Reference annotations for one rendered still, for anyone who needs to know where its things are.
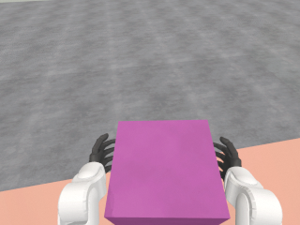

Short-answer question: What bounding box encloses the carton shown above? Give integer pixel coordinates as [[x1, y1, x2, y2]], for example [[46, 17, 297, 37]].
[[104, 119, 231, 225]]

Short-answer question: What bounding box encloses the left robot forearm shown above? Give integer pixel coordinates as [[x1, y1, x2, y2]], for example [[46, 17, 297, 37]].
[[57, 161, 107, 225]]

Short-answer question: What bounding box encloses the robot left hand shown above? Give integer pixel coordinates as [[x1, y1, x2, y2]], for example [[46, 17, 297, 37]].
[[88, 133, 116, 173]]

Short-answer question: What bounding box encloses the right robot forearm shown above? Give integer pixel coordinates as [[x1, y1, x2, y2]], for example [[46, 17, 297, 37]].
[[223, 166, 283, 225]]

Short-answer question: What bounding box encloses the robot right hand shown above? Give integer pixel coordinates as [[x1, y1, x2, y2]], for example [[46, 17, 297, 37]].
[[213, 136, 242, 182]]

